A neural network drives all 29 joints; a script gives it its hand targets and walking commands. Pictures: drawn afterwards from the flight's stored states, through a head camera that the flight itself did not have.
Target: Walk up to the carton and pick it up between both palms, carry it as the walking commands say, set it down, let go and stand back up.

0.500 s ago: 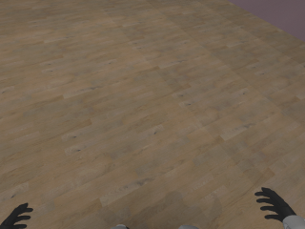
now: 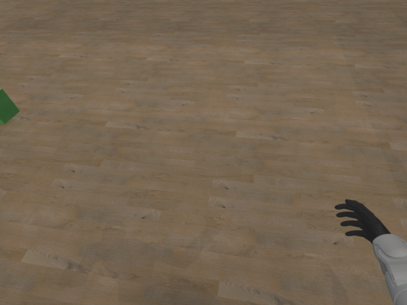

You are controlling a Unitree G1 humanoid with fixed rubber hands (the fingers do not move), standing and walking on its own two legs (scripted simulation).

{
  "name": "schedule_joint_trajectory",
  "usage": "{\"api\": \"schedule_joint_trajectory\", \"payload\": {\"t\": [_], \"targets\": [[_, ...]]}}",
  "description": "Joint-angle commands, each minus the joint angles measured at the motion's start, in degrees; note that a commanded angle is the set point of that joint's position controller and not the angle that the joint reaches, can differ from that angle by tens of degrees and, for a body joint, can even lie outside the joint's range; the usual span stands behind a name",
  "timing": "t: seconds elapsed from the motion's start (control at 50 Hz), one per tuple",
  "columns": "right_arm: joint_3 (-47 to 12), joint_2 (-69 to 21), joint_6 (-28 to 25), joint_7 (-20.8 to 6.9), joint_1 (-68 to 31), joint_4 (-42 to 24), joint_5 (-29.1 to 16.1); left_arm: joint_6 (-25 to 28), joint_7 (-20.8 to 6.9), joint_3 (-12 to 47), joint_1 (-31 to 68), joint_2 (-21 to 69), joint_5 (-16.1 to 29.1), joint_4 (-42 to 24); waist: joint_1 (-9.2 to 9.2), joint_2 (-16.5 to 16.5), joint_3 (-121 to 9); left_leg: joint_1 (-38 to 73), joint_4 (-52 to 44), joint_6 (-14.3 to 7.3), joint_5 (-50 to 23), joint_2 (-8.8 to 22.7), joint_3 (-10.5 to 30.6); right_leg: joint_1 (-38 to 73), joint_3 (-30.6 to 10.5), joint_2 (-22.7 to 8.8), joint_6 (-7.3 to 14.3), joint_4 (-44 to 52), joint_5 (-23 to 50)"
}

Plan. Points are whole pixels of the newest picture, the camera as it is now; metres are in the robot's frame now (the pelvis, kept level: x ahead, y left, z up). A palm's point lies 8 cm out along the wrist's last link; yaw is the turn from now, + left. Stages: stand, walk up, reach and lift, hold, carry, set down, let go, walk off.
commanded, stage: walk up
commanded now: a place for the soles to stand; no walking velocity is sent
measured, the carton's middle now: out of the picture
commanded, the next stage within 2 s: none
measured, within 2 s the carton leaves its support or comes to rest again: neither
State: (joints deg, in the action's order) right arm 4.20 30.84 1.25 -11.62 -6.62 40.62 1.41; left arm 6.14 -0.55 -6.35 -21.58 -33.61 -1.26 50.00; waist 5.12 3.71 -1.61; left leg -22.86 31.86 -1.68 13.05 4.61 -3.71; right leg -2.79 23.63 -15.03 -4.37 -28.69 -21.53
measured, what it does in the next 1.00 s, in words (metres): walks ahead, turning left: right foot, then left foot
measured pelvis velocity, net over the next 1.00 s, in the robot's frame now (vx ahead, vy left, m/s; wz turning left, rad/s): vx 0.44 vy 0.23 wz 0.66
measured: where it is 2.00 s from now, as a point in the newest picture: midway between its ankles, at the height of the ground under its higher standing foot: (108, 190)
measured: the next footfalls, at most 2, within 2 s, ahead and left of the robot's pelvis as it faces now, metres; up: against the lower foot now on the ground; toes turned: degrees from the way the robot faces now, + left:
right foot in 0.30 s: +0.31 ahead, -0.07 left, +0.00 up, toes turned +7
left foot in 0.70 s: +0.37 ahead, +0.33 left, +0.00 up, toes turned +36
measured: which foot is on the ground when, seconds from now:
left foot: down 0.00-0.30, up 0.32-0.68, down 0.70-1.00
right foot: down 0.00-0.02, up 0.04-0.28, down 0.30-0.70, up 0.72-1.00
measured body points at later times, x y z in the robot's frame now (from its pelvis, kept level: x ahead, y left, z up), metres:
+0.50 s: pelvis +0.22 +0.05 +0.01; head +0.22 +0.02 +0.46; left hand +0.17 +0.44 -0.02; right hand +0.50 -0.19 -0.07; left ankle +0.22 +0.21 -0.68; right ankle +0.27 -0.08 -0.73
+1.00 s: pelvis +0.44 +0.23 +0.00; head +0.46 +0.23 +0.45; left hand +0.34 +0.58 -0.07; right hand +0.71 +0.00 -0.09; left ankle +0.34 +0.30 -0.73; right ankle +0.60 +0.20 -0.72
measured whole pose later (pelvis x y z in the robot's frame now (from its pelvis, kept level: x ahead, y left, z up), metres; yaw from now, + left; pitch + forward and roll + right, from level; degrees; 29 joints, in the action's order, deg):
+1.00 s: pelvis +0.44 +0.23 +0.00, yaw +38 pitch +1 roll +2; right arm 4.6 28.0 -2.2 -7.0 15.6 44.1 1.0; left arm 8.1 -2.6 -3.4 -14.4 -28.6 -1.1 47.5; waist -4.3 -0.6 0.6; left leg -12.3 31.6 -2.4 20.1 -2.6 1.1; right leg -27.3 5.0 -5.4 0.3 -34.5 -11.5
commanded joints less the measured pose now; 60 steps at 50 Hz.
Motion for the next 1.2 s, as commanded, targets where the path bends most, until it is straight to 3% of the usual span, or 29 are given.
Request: {"api": "schedule_joint_trajectory", "payload": {"t": [0.0,0.02,0.04,0.06,0.08,0.1,0.16,0.22,0.26,0.28,0.3,0.32,0.36,0.42,0.6,0.66,0.68,0.7,0.72,0.74,0.76,0.82,0.92,0.98,1.0,1.02,1.04,1.08,1.18], "targets": [[5.3,17.8,-0.5,2.2,17.4,0.7,0.5,0.5,-0.3,-1.3,4.6,-10.4,1.7,-6.7,-15.24,5.0,-8.7,35.6,-11.6,-10.7,12.1,4.3,18.1,-28.6,-2.3,4.0,5.8,-31.1,17.3],[5.9,21.5,-0.4,3.0,17.4,-0.1,0.0,0.8,-0.3,-0.7,8.1,-8.5,1.3,-8.7,-14.27,15.0,-6.5,40.5,-17.3,-14.7,6.9,12.1,34.1,-46.7,-11.6,9.6,3.9,-37.0,-11.9],[5.5,18.6,-0.5,3.2,15.0,-1.0,-0.7,0.9,0.2,-1.2,7.9,-10.5,1.7,-7.6,-11.60,5.3,-6.5,35.7,-15.0,-15.2,-2.8,14.0,30.4,-44.1,-19.8,5.8,4.6,-34.4,-8.5],[4.9,15.0,-0.5,3.4,13.2,-1.8,-0.6,0.9,0.0,-1.2,5.5,-9.8,2.4,-6.2,-8.90,3.2,-4.2,30.6,-14.2,-14.7,-5.3,11.5,26.8,-40.6,-20.7,4.6,4.3,-31.5,-5.1],[4.2,12.9,-0.6,3.3,9.8,-2.7,-0.1,0.8,0.1,-1.5,3.2,-9.0,2.4,-4.9,-6.36,2.9,-2.0,23.9,-13.7,-13.4,-4.5,8.2,22.8,-36.7,-21.8,4.1,4.0,-27.2,-3.4],[4.2,11.3,-1.1,3.5,9.6,-3.2,-1.1,1.0,-0.2,-1.2,4.0,-8.6,2.2,-5.7,-6.31,4.4,-2.5,18.2,-14.5,-12.3,0.0,4.9,17.3,-32.3,-20.4,5.2,3.7,-22.7,-2.4],[4.3,11.0,-1.8,2.7,8.9,-4.7,-0.1,0.9,-0.6,-1.2,4.6,-7.7,1.5,-5.6,-6.30,8.0,-2.1,11.0,-18.5,-12.4,12.2,3.2,18.5,-26.0,-18.2,9.3,3.6,-14.5,1.2],[4.0,10.0,-1.6,2.0,8.0,-6.1,-0.2,1.9,-0.1,-1.8,5.5,-6.5,0.5,-5.8,-5.88,6.1,-0.6,1.7,-17.4,-10.8,14.4,2.7,19.5,-16.5,-17.0,12.3,4.1,-5.7,8.4],[3.4,8.3,-1.2,2.1,5.2,-6.8,0.1,2.6,0.5,-3.1,-3.9,-7.4,0.5,-2.9,0.04,1.9,-2.8,-12.1,-6.8,-7.4,17.5,-0.2,17.4,3.9,-18.5,13.2,6.5,-0.2,11.9],[2.4,5.1,-1.5,2.6,3.8,-8.0,0.4,3.0,1.3,-4.3,-12.1,-10.9,0.0,-1.7,5.22,-10.2,-5.1,-22.1,8.2,-4.7,19.1,-6.0,13.0,14.7,-27.5,5.5,7.3,7.3,1.0],[1.0,1.3,-2.1,3.3,4.4,-8.7,1.0,3.7,2.3,-4.9,-13.9,-15.5,-0.7,-3.3,5.95,-19.1,-6.4,-29.5,26.6,-0.9,16.8,-10.0,8.6,16.6,-50.4,-14.0,9.7,18.9,-20.3],[2.5,7.0,-1.9,3.6,8.9,-5.7,1.0,3.8,2.4,-5.1,-4.7,-16.8,-0.4,-6.2,0.26,-10.0,-4.5,-27.9,33.4,1.2,9.6,-4.5,12.0,8.3,-58.1,-18.8,13.3,22.9,-27.6],[4.0,9.6,-2.1,2.8,11.3,-2.2,0.7,3.5,1.5,-4.1,3.4,-12.4,0.6,-7.6,-3.70,-6.2,-1.5,-21.9,31.2,2.6,5.6,2.3,11.5,0.9,-41.6,-12.2,15.7,19.5,-15.8],[3.1,7.0,-1.8,1.3,9.7,-0.8,0.5,3.7,1.1,-3.6,5.2,-10.5,0.0,-6.3,-4.34,-10.1,3.7,-16.8,21.8,3.4,2.5,4.7,9.1,-6.7,-25.1,-7.2,15.0,20.6,-4.5],[1.9,5.0,-2.4,-0.2,1.0,-0.5,-1.1,2.4,-0.1,-3.2,7.1,-12.2,-0.4,-3.8,-4.89,-9.7,3.6,-4.9,3.1,0.6,-7.2,1.9,0.0,-4.0,-8.2,-3.9,13.0,19.0,9.3],[2.9,7.3,-2.5,1.3,6.9,1.1,-0.3,1.3,0.1,-2.5,8.6,-12.8,0.8,-3.8,-8.41,-8.9,-0.1,5.1,-1.2,-1.9,-0.9,-3.4,-3.5,-2.7,-5.6,-3.2,11.9,5.7,24.0],[4.0,9.3,-2.5,2.4,13.3,2.8,0.6,0.7,0.1,-1.6,7.0,-11.0,1.5,-3.7,-11.21,-4.6,-4.4,15.0,-3.7,-3.8,2.7,-6.0,-3.4,-5.7,-3.0,-0.8,11.0,-8.4,28.9],[6.1,14.2,-2.6,3.9,22.2,4.4,1.2,0.6,-0.2,-0.1,4.2,-7.4,2.3,-5.1,-14.63,4.4,-10.4,31.9,-6.5,-9.5,12.9,0.1,10.9,-21.2,-2.6,3.1,7.5,-28.4,22.5],[7.0,19.6,-2.5,5.3,23.3,3.6,-0.1,1.4,-0.3,0.9,6.9,-4.8,2.1,-8.5,-14.69,17.9,-9.3,40.4,-13.8,-14.6,15.9,10.9,36.2,-44.0,-8.3,10.9,4.0,-41.7,-8.3],[6.4,17.4,-3.0,6.1,21.9,2.7,-2.2,1.7,-0.1,0.1,9.1,-8.4,2.1,-8.1,-13.00,5.7,-10.7,36.7,-15.5,-15.7,12.1,14.2,36.7,-44.1,-19.8,7.4,5.2,-42.1,-5.4],[5.5,14.6,-3.3,6.3,20.6,2.5,-2.5,1.9,-0.4,0.1,8.8,-8.7,2.6,-7.2,-11.05,1.5,-7.0,31.0,-14.6,-15.0,7.4,12.6,30.1,-41.5,-21.3,5.3,5.7,-38.9,-1.0],[3.7,9.8,-4.1,5.9,14.0,0.0,-0.9,1.8,-1.0,0.3,3.2,-7.7,1.4,-4.4,-6.73,3.7,-2.4,14.4,-14.6,-13.1,1.5,5.4,17.6,-29.5,-21.3,5.4,4.7,-24.6,0.2],[3.8,9.5,-4.8,4.8,14.7,-1.8,-0.5,2.3,-1.9,0.1,7.1,-6.2,0.3,-5.4,-7.00,5.8,0.6,4.3,-16.9,-12.3,11.0,5.3,17.1,-21.1,-19.2,8.9,4.0,-8.1,9.4],[2.6,7.2,-4.4,4.9,11.7,-2.3,-0.3,2.8,-1.5,-1.6,-1.7,-6.9,0.0,-2.0,-0.64,0.9,-1.1,-10.7,-5.0,-8.3,16.4,1.2,13.3,1.1,-18.1,11.6,5.9,-4.0,13.0],[1.6,4.5,-4.8,5.3,10.5,-3.2,-0.2,3.2,-0.6,-2.9,-9.5,-9.5,-0.2,-0.5,4.43,-8.9,-2.8,-19.6,10.8,-6.0,13.5,-4.4,10.6,11.4,-25.9,6.9,7.3,1.7,1.8],[0.7,1.4,-5.4,5.7,10.6,-4.6,-0.1,3.8,0.3,-4.0,-13.7,-15.1,-0.6,-1.5,5.90,-20.6,-4.2,-28.9,29.9,-2.3,15.3,-10.8,8.7,14.2,-53.0,-11.3,11.0,15.9,-22.9],[2.2,7.7,-5.0,6.4,13.3,-2.3,-0.4,3.5,0.7,-4.1,-5.9,-16.3,0.2,-3.8,0.98,-13.2,-2.9,-30.1,36.6,-0.7,11.5,-7.0,13.7,9.7,-61.8,-15.9,15.2,19.9,-31.6],[3.1,10.0,-5.3,6.1,15.9,1.4,-0.2,3.1,0.4,-3.1,2.9,-11.9,0.9,-6.0,-2.99,-6.7,0.5,-25.6,34.8,0.8,6.0,-0.2,13.6,2.4,-47.6,-10.8,17.9,17.4,-19.5],[2.1,6.1,-4.2,3.7,11.2,2.3,0.2,3.9,-0.5,-2.2,3.0,-10.0,0.4,-4.3,-3.77,-9.8,4.5,-17.2,18.3,2.6,-0.7,2.4,7.9,-5.5,-25.2,-5.0,16.5,20.1,0.6]]}}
